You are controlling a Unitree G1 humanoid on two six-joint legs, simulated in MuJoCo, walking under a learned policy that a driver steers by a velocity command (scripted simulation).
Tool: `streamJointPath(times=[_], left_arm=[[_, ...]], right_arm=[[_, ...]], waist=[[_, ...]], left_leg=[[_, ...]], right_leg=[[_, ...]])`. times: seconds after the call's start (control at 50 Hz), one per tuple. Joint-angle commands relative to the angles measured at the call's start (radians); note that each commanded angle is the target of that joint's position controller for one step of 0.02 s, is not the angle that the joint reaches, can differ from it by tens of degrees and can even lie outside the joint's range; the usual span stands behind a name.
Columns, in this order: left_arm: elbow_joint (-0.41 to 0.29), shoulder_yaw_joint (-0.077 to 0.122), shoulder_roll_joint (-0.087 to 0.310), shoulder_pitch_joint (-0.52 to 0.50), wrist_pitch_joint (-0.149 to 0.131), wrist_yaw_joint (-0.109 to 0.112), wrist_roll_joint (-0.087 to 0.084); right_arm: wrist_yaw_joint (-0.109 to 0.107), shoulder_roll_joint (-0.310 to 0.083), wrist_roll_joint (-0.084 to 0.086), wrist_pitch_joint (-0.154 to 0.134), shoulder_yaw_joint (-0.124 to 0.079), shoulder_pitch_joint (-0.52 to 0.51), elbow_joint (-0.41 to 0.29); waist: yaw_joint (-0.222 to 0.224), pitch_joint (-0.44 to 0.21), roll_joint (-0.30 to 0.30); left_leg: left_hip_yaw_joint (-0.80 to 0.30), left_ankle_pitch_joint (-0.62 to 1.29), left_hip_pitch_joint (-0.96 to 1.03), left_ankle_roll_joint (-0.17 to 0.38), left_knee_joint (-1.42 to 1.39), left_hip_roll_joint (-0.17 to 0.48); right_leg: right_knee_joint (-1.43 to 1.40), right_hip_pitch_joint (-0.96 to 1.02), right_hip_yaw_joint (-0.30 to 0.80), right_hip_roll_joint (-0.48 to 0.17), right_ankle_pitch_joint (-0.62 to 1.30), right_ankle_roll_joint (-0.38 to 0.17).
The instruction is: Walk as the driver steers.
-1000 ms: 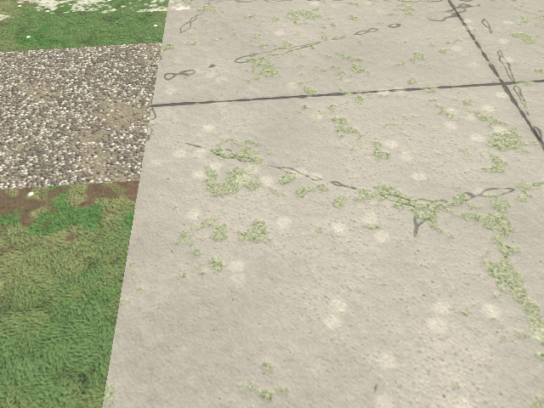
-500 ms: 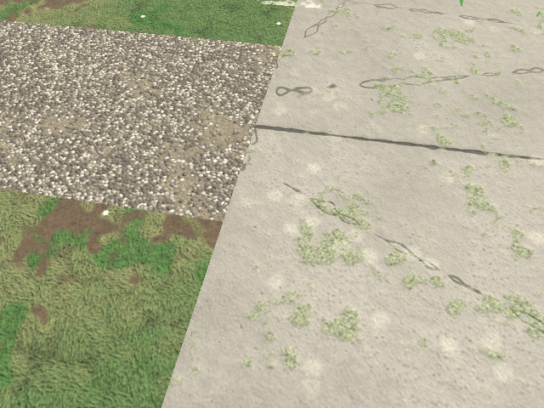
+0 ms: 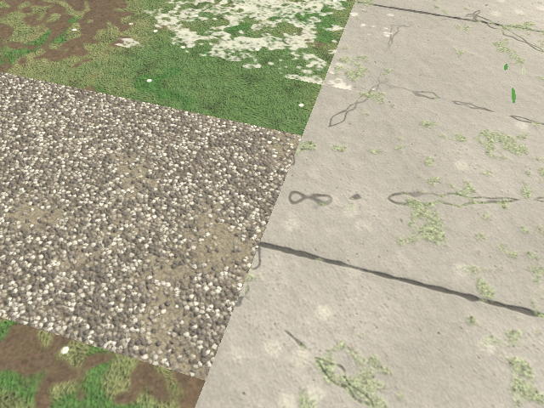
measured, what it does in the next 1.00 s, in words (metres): walks ahead: left foot, then right foot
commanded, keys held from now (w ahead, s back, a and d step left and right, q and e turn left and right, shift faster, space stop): w+e+shift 0.28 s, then w+q+shift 0.54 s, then q+shift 0.18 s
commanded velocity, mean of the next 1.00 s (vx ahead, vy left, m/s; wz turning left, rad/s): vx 0.94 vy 0.00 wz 0.09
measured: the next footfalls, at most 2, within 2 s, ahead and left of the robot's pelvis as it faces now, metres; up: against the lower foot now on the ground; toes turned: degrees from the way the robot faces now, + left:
left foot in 0.20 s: +0.40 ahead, +0.15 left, +0.00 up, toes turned -12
right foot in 0.60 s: +0.70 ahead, -0.19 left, +0.00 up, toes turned -13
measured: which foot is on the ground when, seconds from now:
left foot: up 0.00-0.18, down 0.20-0.60, up 0.62-0.98, down 1.00-1.00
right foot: down 0.00-0.22, up 0.24-0.58, down 0.60-1.00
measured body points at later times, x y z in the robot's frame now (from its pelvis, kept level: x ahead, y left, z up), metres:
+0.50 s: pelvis +0.46 +0.00 +0.00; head +0.48 -0.01 +0.45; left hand +0.78 +0.15 -0.05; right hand +0.29 -0.25 -0.12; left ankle +0.36 +0.16 -0.74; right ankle +0.58 -0.16 -0.70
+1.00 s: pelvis +0.92 -0.07 -0.04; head +0.95 -0.06 +0.41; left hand +0.87 +0.21 -0.17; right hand +1.17 -0.30 -0.10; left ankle +1.10 -0.02 -0.74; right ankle +0.68 -0.19 -0.70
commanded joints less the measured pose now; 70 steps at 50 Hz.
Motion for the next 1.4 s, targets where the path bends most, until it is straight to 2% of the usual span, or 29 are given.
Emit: streamJointPath(times=[0.02,0.14,0.18,0.2,0.22,0.24,0.28,0.3,0.36,0.46,0.54,0.58,0.6,0.62,0.64,0.68,0.84,0.94,0.96,0.98,1.0,1.02,1.04,1.06,1.1,1.16,1.24,1.34,1.4], left_arm=[[-0.104,0.026,0.118,-0.101,-0.032,0.002,-0.004],[-0.107,0.057,0.178,-0.018,-0.029,-0.015,-0.029],[-0.103,0.064,0.212,-0.012,-0.021,-0.013,-0.022],[-0.118,0.061,0.196,-0.045,-0.026,-0.016,-0.023],[-0.159,0.026,0.054,-0.045,-0.036,-0.009,-0.033],[-0.215,0.006,0.027,0.021,-0.027,-0.006,-0.057],[-0.194,0.012,0.085,-0.143,0.004,-0.008,-0.010],[-0.196,0.008,0.068,-0.189,0.008,-0.023,0.007],[-0.239,-0.013,0.001,-0.233,0.025,-0.049,0.030],[-0.363,-0.047,0.024,-0.472,0.010,-0.084,0.035],[-0.322,-0.024,0.103,-0.380,0.010,-0.058,0.025],[-0.232,0.009,0.165,-0.074,0.004,-0.018,0.048],[-0.218,0.030,0.260,0.063,-0.002,0.006,0.074],[-0.243,0.038,0.321,0.041,-0.002,0.010,0.079],[-0.248,0.035,0.253,-0.064,0.006,0.011,0.054],[-0.235,0.004,0.123,-0.187,-0.008,0.007,0.040],[-0.137,-0.018,0.021,-0.196,-0.065,0.001,0.002],[-0.146,0.014,0.172,-0.195,-0.060,0.033,-0.021],[-0.205,0.055,0.304,-0.265,-0.035,0.051,-0.060],[-0.223,0.052,0.275,-0.324,-0.019,0.052,-0.061],[-0.211,0.024,0.155,-0.276,-0.020,0.038,-0.053],[-0.256,-0.018,0.010,-0.174,-0.037,0.022,0.014],[-0.296,-0.022,0.086,-0.044,-0.057,0.013,-0.014],[-0.303,-0.006,0.174,-0.138,-0.066,0.017,-0.024],[-0.317,0.001,0.166,-0.229,-0.045,0.037,-0.012],[-0.332,0.014,0.159,-0.252,-0.005,0.047,0.000],[-0.377,-0.003,0.077,-0.367,0.006,0.052,0.010],[-0.405,0.002,0.081,-0.511,0.006,0.039,-0.006],[-0.401,0.009,0.090,-0.549,-0.002,0.020,-0.027]], right_arm=[[0.020,-0.059,0.011,-0.003,0.014,-0.086,-0.130],[0.003,-0.107,0.038,-0.006,0.004,-0.152,-0.148],[-0.021,-0.158,0.032,-0.016,-0.026,0.033,-0.099],[-0.041,-0.207,0.019,-0.022,-0.049,0.214,-0.069],[-0.060,-0.291,-0.014,-0.021,-0.077,0.398,-0.053],[-0.052,-0.338,-0.006,-0.007,-0.091,0.340,-0.051],[-0.043,-0.143,0.014,-0.002,-0.059,0.195,-0.062],[-0.036,-0.112,0.009,-0.005,-0.050,0.200,-0.037],[-0.024,-0.065,0.031,-0.035,-0.036,0.272,0.056],[-0.019,-0.115,0.068,-0.040,-0.053,0.235,0.081],[-0.003,-0.245,0.074,-0.038,-0.083,0.282,0.103],[-0.008,-0.261,0.070,-0.029,-0.084,0.301,0.116],[-0.009,-0.134,0.053,-0.025,-0.055,0.319,0.095],[-0.014,-0.043,0.105,-0.020,-0.038,0.424,0.045],[-0.019,-0.123,0.093,-0.007,-0.052,0.346,0.045],[-0.005,-0.109,0.070,0.012,-0.050,0.261,0.056],[0.051,-0.018,0.050,0.073,-0.032,0.037,-0.042],[0.068,-0.057,0.035,0.054,-0.036,0.125,-0.018],[0.056,-0.164,0.122,0.048,-0.091,0.241,-0.023],[0.039,-0.243,0.126,0.057,-0.125,0.399,0.016],[0.010,-0.260,0.123,0.068,-0.134,0.401,0.032],[-0.002,-0.341,0.083,0.066,-0.133,0.288,-0.018],[0.008,-0.347,0.028,0.049,-0.133,0.263,-0.095],[0.018,-0.306,0.052,0.045,-0.135,0.196,-0.145],[0.017,-0.231,0.106,0.032,-0.113,0.084,-0.163],[-0.006,-0.211,0.090,0.042,-0.116,0.037,-0.170],[-0.060,-0.223,0.106,0.086,-0.127,0.081,-0.150],[-0.096,-0.204,0.111,0.138,-0.127,0.089,-0.168],[-0.082,-0.177,0.097,0.131,-0.115,0.089,-0.193]], waist=[[-0.074,0.104,-0.056],[-0.014,0.031,-0.066],[-0.107,-0.110,-0.033],[-0.201,-0.210,-0.023],[-0.241,-0.366,0.157],[-0.149,-0.438,0.367],[-0.141,-0.128,0.082],[-0.130,-0.067,0.036],[-0.062,0.001,0.103],[-0.020,0.090,0.050],[0.037,0.012,0.021],[0.193,-0.166,0.010],[0.207,-0.286,-0.157],[0.106,-0.438,-0.343],[0.084,-0.303,-0.217],[0.017,-0.053,-0.095],[-0.096,0.119,-0.088],[-0.165,0.004,-0.070],[-0.236,-0.108,-0.166],[-0.320,-0.184,-0.131],[-0.274,-0.132,0.035],[-0.111,-0.139,0.361],[-0.092,-0.475,0.254],[-0.120,-0.454,0.031],[-0.030,-0.199,-0.165],[0.014,-0.092,-0.100],[-0.021,-0.160,-0.039],[-0.075,-0.163,0.075],[-0.101,-0.122,0.108]], left_leg=[[0.026,0.126,0.028,-0.052,-0.299,0.043],[0.059,0.336,0.289,-0.044,-0.606,-0.030],[0.077,0.191,0.516,-0.019,-0.638,-0.066],[-0.007,0.089,0.748,0.006,-0.609,0.037],[-0.354,-0.312,0.990,0.050,-0.672,0.331],[-0.820,-0.501,1.000,0.127,-0.875,0.477],[-0.505,-0.351,0.741,0.114,-0.871,0.361],[-0.380,-0.147,0.640,0.109,-0.883,0.300],[-0.227,0.119,0.526,0.126,-0.917,0.217],[-0.052,0.249,0.325,0.143,-1.077,0.122],[-0.010,0.785,0.357,0.132,-0.953,0.151],[0.022,0.765,0.236,0.100,-0.458,0.075],[0.032,0.185,0.059,0.089,-0.055,-0.011],[-0.031,-0.174,-0.104,0.089,0.248,-0.092],[-0.028,-0.062,-0.207,0.094,0.301,-0.038],[-0.006,0.050,-0.200,0.080,0.204,0.045],[0.092,0.287,-0.190,0.068,-0.075,0.068],[0.269,0.447,0.263,0.111,-0.470,-0.119],[0.204,0.392,0.401,0.112,-0.422,-0.126],[0.153,0.447,0.592,0.144,-0.486,-0.119],[0.050,0.564,0.730,0.170,-0.592,-0.062],[-0.228,1.167,0.859,0.255,-0.489,0.059],[-0.638,0.899,1.049,0.456,-0.641,0.273],[-0.677,0.611,0.951,0.434,-0.747,0.244],[-0.588,0.427,0.631,0.350,-0.817,0.158],[-0.400,0.713,0.337,0.299,-0.816,0.058],[-0.313,0.837,0.313,0.207,-0.730,-0.052],[-0.392,0.553,0.350,0.089,-0.681,-0.092],[-0.539,-0.026,0.358,0.160,-0.721,-0.044]], right_leg=[[-0.307,-0.219,0.336,-0.222,-0.012,-0.188],[-0.196,-0.049,0.315,-0.222,0.369,-0.085],[0.131,-0.006,0.268,-0.175,0.596,-0.043],[0.398,-0.152,0.241,-0.131,0.485,-0.022],[0.749,-0.364,0.152,-0.061,-0.032,-0.014],[0.954,-0.550,0.075,-0.052,-0.258,-0.013],[0.960,-0.646,0.035,-0.174,-0.086,-0.014],[0.912,-0.607,0.039,-0.194,-0.058,-0.007],[0.807,-0.576,0.082,-0.194,-0.098,0.011],[0.329,-0.402,-0.052,-0.209,0.150,0.049],[0.236,-0.023,-0.098,-0.120,0.144,0.035],[0.202,0.379,-0.067,-0.141,0.060,0.026],[0.161,0.557,0.202,-0.391,-0.288,0.024],[-0.077,0.607,0.712,-0.633,-0.533,-0.021],[-0.169,0.483,0.723,-0.588,-0.614,-0.043],[-0.158,0.226,0.396,-0.494,-0.287,-0.041],[-0.271,0.052,-0.217,-0.336,0.430,0.034],[0.020,0.085,-0.318,-0.338,1.021,0.068],[0.179,0.114,-0.259,-0.349,1.181,0.083],[0.415,0.055,-0.243,-0.333,1.088,0.106],[0.742,-0.124,-0.226,-0.208,0.235,0.163],[1.149,-0.405,-0.141,-0.059,-0.468,0.194],[1.301,-0.527,0.095,-0.043,-0.436,0.183],[1.218,-0.512,0.138,-0.082,-0.346,0.150],[1.055,-0.517,0.127,-0.146,-0.247,0.154],[0.879,-0.406,0.114,-0.179,-0.218,0.188],[0.610,-0.404,0.079,-0.109,-0.038,0.213],[0.337,-0.383,0.113,-0.049,0.134,0.202],[0.223,-0.360,0.167,-0.076,0.130,0.185]])
Velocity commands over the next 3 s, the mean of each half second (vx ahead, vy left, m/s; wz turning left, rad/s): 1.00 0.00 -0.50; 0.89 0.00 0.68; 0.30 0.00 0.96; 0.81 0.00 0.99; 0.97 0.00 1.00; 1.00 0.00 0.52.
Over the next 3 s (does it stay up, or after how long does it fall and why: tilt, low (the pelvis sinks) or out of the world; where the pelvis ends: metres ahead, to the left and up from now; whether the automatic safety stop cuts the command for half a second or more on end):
stays up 1.40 1.07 -0.02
